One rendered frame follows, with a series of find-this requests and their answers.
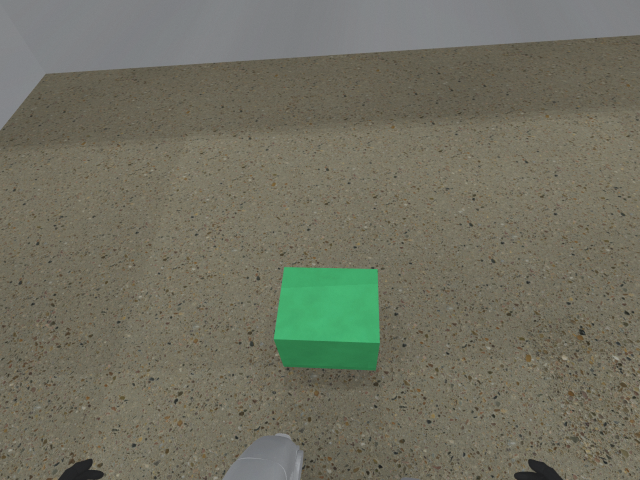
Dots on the carton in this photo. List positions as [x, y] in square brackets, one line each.
[328, 318]

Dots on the left robot hand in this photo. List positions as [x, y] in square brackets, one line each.
[80, 471]

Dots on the right robot hand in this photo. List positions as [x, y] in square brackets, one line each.
[543, 472]

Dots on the left robot thigh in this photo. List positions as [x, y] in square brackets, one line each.
[268, 458]

